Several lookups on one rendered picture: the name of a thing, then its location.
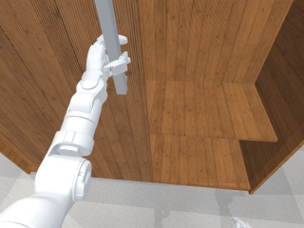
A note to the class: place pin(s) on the robot right hand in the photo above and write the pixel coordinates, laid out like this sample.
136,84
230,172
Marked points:
240,224

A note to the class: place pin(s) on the handle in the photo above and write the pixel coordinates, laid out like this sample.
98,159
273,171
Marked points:
109,29

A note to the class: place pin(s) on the robot left upper arm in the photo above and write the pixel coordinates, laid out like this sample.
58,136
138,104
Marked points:
61,181

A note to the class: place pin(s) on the wardrobe door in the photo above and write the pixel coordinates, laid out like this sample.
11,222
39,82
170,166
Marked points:
43,52
15,150

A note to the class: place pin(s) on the robot left hand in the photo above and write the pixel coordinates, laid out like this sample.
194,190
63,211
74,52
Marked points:
97,58

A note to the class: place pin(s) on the left robot forearm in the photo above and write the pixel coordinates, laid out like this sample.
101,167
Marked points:
75,138

